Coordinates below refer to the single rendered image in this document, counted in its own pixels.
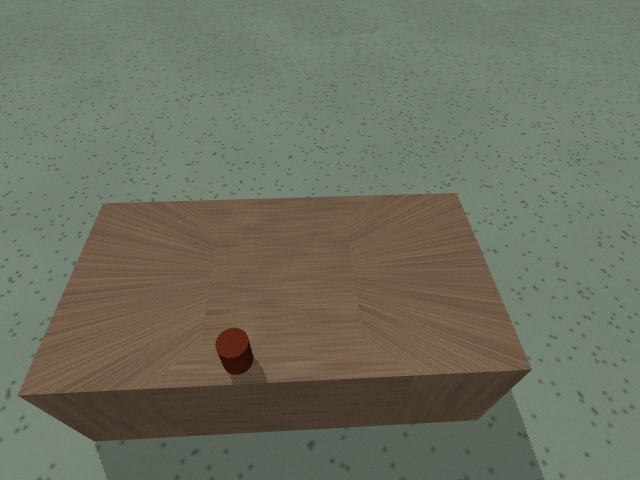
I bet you can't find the can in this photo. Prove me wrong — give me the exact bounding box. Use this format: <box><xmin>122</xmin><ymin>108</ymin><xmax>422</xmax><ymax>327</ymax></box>
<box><xmin>215</xmin><ymin>328</ymin><xmax>253</xmax><ymax>375</ymax></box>

